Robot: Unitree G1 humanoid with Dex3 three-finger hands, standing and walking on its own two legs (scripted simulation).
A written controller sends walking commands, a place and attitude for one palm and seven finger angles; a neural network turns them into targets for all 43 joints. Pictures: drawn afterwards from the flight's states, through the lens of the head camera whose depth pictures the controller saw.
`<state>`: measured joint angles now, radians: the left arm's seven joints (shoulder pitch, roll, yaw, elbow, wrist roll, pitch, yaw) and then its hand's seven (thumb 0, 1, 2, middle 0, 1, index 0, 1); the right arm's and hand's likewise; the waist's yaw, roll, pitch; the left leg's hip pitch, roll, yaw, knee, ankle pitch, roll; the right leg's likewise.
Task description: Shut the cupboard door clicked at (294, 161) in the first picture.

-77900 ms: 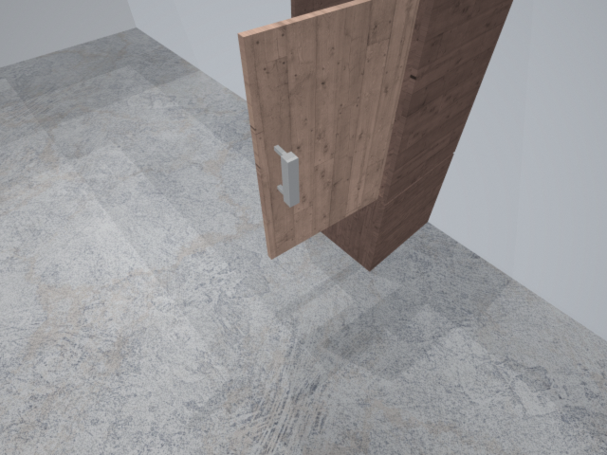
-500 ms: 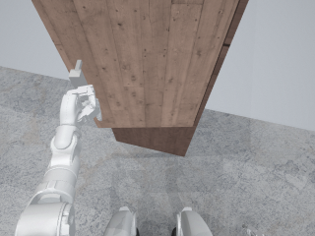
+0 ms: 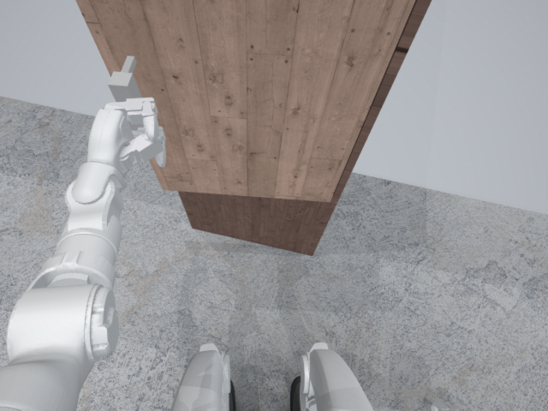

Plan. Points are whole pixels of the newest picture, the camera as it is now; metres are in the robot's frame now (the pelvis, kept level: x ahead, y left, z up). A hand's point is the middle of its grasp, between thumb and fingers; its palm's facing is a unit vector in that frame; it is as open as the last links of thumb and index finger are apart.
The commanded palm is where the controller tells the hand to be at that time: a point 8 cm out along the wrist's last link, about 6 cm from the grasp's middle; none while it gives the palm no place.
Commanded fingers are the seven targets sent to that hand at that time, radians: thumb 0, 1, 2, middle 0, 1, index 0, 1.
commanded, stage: push the door shut along its arc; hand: left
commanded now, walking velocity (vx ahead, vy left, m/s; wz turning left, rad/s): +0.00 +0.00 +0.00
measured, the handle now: (138, 103) +0.56 +0.19 +0.07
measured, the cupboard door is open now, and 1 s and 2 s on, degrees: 10 0 0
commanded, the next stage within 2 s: pull the fist back off the door in 0.66 s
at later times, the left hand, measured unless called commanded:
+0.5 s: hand (182, 112) +0.54 +0.13 +0.07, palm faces -0.26 -0.96 -0.03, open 3.1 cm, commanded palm +0.56 +0.15 +0.07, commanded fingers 0.00 0.90 0.90 -1.30 -1.50 -1.30 -1.50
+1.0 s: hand (205, 96) +0.57 +0.09 +0.07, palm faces +0.02 -1.00 -0.06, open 3.1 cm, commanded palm +0.55 +0.13 +0.07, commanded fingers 0.00 0.90 0.90 -1.30 -1.50 -1.30 -1.50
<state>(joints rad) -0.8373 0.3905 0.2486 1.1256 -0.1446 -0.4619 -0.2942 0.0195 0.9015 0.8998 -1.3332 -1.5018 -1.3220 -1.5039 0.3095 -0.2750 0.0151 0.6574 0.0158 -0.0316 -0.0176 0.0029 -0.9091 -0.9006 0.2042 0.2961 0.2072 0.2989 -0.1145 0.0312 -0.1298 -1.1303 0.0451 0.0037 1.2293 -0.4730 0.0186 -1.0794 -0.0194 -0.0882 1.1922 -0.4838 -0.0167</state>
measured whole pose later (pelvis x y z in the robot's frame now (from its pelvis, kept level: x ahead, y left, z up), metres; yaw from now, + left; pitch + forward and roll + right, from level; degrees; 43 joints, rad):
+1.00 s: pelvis -0.02 +0.01 -0.03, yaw -2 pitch +28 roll -5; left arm -1.26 0.47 0.30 1.35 0.09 -0.36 0.08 0.02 0.90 0.90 -1.30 -1.50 -1.30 -1.50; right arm 0.36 -0.27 0.05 0.65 -0.08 -0.09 0.05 0.00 -0.91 -0.90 0.20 0.30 0.21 0.30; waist -0.28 0.05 -0.13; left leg -1.38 0.06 -0.01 1.33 -0.45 0.03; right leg -1.31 -0.01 -0.10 1.26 -0.45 -0.01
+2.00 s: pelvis +0.03 -0.01 +0.04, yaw -1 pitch +15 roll +0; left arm -0.42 0.19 0.18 0.68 -0.14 -0.41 -0.07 0.02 0.90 0.90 -1.30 -1.50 -1.30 -1.50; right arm 0.32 -0.23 0.00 0.59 0.03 0.05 0.00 0.00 -0.91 -0.90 0.20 0.30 0.21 0.30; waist -0.06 0.05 -0.12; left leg -0.83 0.05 0.05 1.01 -0.44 0.00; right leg -0.83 0.00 -0.04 1.01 -0.46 -0.02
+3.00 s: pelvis +0.07 +0.00 +0.11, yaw +1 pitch -4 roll +0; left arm 0.46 0.35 0.35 -0.37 -0.07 -0.03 0.10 0.02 0.89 0.90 -0.39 -0.50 -0.38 -0.50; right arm 0.21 -0.23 0.03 0.63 0.01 -0.06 -0.07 0.01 -0.91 -0.90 0.20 0.30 0.21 0.30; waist 0.08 0.08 0.00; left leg -0.11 0.00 0.04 0.42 -0.25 0.01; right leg -0.08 -0.02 -0.06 0.41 -0.26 0.00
